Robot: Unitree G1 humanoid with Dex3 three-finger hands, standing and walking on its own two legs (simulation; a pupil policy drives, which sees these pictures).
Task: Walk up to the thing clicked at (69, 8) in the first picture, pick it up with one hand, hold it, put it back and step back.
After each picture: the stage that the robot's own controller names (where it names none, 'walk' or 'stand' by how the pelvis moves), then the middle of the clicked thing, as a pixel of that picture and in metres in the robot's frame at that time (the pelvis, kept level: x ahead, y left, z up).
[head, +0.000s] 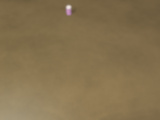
stand; (68, 10) +2.06 +0.18 -0.72
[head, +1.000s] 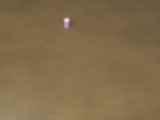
walk; (66, 23) +1.92 +0.15 -0.71
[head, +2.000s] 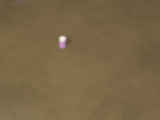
walk; (62, 42) +1.29 +0.15 -0.71
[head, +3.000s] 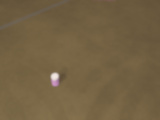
walk; (55, 79) +0.84 +0.19 -0.71
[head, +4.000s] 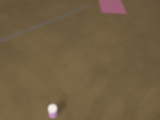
walk; (52, 111) +0.54 +0.17 -0.71
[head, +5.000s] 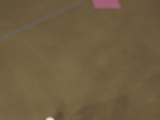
stand; out of the picture +0.40 +0.16 -0.71
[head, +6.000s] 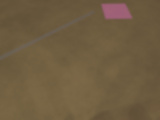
stand; out of the picture +0.37 +0.18 -0.72
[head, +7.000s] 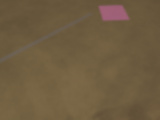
stand; out of the picture +0.37 +0.18 -0.73
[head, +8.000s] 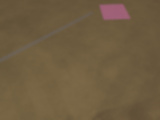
stand; out of the picture +0.37 +0.19 -0.73
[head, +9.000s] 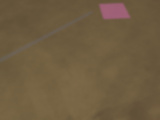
stand; out of the picture +0.35 +0.19 -0.73
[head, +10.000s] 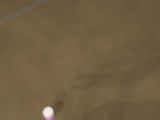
go down; (48, 113) +0.39 +0.18 -0.67
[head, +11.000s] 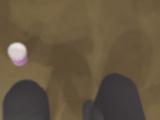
go down; (18, 54) +0.45 +0.21 -0.29
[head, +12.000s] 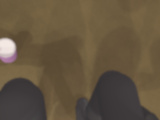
close in; (7, 51) +0.45 +0.22 -0.28
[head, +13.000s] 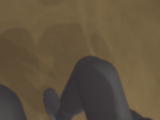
close; out of the picture +0.44 +0.26 -0.23
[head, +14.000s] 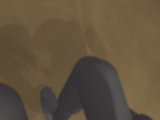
close; out of the picture +0.43 +0.26 -0.23
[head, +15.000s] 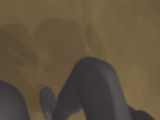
lift; out of the picture +0.41 +0.24 -0.24
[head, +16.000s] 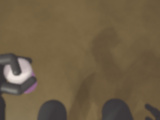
lift; (22, 77) +0.34 +0.20 -0.02
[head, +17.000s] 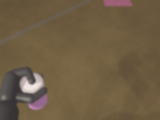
hold; (34, 92) +0.32 +0.17 +0.00
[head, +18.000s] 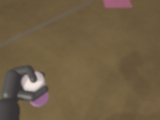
hold; (36, 89) +0.33 +0.17 +0.00
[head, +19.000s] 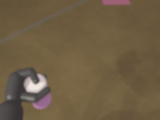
crouch; (38, 92) +0.33 +0.16 -0.02
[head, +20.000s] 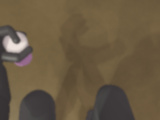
crouch; (19, 50) +0.45 +0.19 -0.10
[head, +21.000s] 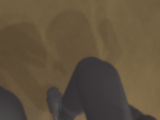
lower; out of the picture +0.44 +0.27 -0.24
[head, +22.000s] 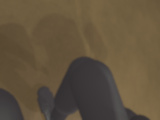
lower; out of the picture +0.44 +0.28 -0.24
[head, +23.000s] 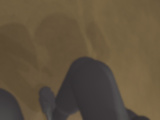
lower; out of the picture +0.44 +0.28 -0.24
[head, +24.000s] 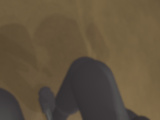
lower; out of the picture +0.44 +0.28 -0.24
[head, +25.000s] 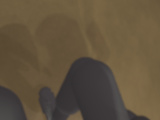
loosen; out of the picture +0.44 +0.26 -0.24
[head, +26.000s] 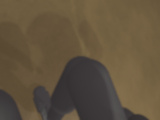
withdraw; out of the picture +0.44 +0.26 -0.24
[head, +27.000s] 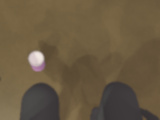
walk; (37, 61) +0.46 +0.19 -0.34
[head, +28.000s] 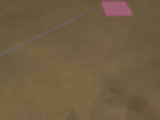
stand; out of the picture +0.38 +0.14 -0.66
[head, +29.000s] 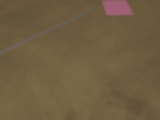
stand; out of the picture +0.40 +0.16 -0.67
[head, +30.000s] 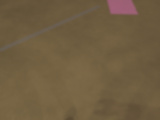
stand; out of the picture +0.40 +0.15 -0.68
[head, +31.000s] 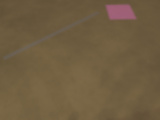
walk; out of the picture +0.41 +0.16 -0.72
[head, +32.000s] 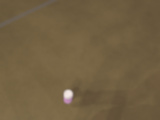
walk; (68, 96) +0.53 +0.06 -0.70
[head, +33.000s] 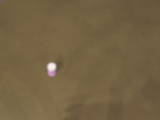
walk; (51, 69) +0.74 +0.19 -0.71
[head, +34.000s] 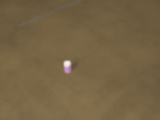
stand; (67, 67) +1.03 +0.18 -0.70
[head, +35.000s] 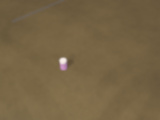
stand; (63, 64) +1.02 +0.19 -0.72
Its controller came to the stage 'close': yes
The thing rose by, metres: 0.70
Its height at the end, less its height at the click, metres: +0.00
